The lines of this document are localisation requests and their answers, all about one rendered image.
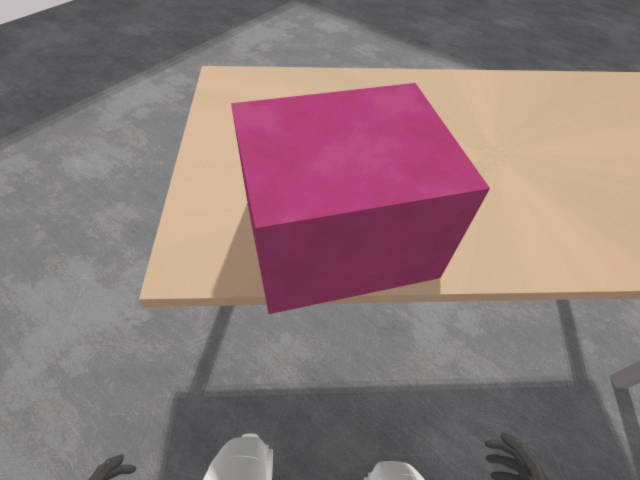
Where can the table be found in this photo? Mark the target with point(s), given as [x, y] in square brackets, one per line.
[560, 151]

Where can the left robot hand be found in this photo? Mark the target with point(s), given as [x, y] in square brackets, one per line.
[111, 468]

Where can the left robot thigh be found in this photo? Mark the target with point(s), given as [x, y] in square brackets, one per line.
[242, 458]

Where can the right robot hand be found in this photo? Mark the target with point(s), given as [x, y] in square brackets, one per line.
[523, 462]

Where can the carton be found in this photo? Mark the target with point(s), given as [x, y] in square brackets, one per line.
[352, 192]

